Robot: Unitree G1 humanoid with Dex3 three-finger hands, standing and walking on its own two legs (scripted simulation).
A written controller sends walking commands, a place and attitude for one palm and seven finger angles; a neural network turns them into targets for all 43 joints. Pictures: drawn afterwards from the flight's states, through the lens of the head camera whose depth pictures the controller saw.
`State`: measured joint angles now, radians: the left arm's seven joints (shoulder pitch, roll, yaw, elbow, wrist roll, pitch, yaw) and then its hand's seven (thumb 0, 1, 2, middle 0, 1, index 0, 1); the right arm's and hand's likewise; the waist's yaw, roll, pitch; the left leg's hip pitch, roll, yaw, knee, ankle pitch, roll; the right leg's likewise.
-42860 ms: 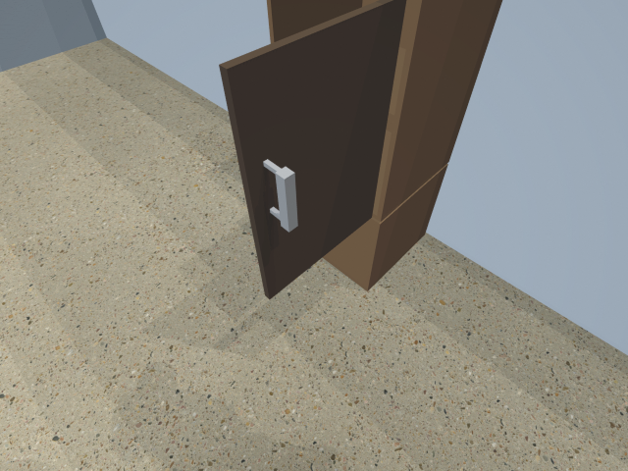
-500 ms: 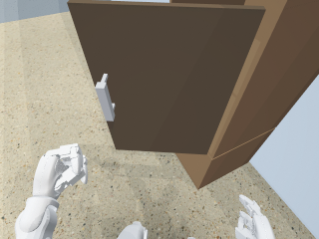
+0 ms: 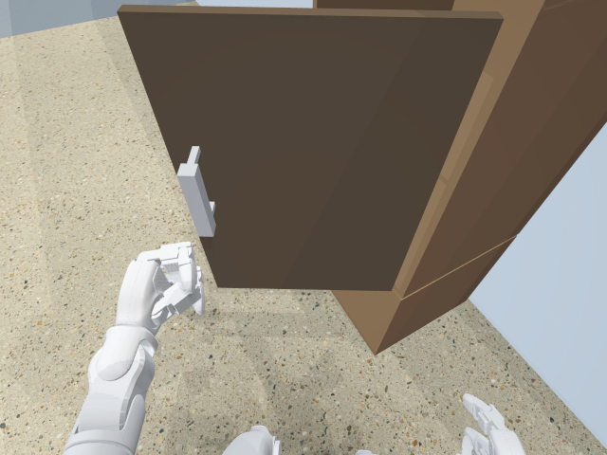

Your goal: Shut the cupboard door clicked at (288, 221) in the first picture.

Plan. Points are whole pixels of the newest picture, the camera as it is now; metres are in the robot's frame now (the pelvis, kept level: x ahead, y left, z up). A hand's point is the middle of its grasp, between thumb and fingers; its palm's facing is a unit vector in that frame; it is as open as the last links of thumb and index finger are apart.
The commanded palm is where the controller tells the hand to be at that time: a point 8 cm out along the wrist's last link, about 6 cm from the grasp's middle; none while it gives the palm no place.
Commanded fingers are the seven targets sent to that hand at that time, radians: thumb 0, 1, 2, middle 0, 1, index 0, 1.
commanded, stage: bring the fist close to the handle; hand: left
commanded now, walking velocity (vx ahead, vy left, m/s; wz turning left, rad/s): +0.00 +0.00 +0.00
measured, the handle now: (201, 192) +0.47 +0.18 +0.07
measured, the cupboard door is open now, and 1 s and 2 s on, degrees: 60 60 44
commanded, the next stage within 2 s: push the door shut along its arc in 0.70 s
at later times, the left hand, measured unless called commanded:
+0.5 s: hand (223, 246) +0.37 +0.13 +0.06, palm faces +0.01 -1.00 -0.02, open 3.1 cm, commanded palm +0.34 +0.19 +0.07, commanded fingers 0.00 0.90 0.90 -1.30 -1.50 -1.30 -1.50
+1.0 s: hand (223, 237) +0.39 +0.14 +0.06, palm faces -0.03 -1.00 -0.04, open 3.1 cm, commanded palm +0.37 +0.19 +0.07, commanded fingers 0.00 0.90 0.90 -1.30 -1.50 -1.30 -1.50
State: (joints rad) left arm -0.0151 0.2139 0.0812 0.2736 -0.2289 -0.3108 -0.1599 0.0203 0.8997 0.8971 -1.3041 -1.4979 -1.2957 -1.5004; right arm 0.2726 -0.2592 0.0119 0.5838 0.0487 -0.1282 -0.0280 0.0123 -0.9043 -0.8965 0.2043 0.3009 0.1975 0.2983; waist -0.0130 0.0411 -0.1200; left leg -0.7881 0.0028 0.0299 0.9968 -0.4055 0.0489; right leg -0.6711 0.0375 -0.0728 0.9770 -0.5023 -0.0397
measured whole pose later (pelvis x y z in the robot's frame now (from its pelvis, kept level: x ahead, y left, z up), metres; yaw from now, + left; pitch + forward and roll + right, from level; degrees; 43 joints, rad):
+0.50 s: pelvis +0.00 +0.00 +0.00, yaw -1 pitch +12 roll -1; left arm -0.30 0.19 0.11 0.57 -0.15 -0.35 -0.04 0.02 0.90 0.90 -1.30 -1.50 -1.30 -1.50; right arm 0.31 -0.25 0.01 0.62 0.03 -0.06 0.01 0.01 -0.90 -0.90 0.21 0.30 0.20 0.30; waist -0.04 0.03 -0.13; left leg -0.81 0.01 0.05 0.98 -0.39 0.05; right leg -0.71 0.04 -0.05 0.98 -0.49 -0.04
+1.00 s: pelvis -0.01 -0.01 +0.00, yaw +0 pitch +13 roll -1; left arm -0.43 0.25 0.15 0.72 -0.17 -0.38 -0.13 0.02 0.90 0.90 -1.31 -1.50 -1.30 -1.50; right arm 0.27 -0.25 0.02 0.62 0.04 -0.07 -0.01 0.01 -0.91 -0.90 0.20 0.30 0.20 0.30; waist -0.05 0.03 -0.12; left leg -0.84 0.02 0.03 1.01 -0.39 0.03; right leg -0.74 0.05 -0.07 1.00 -0.50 -0.06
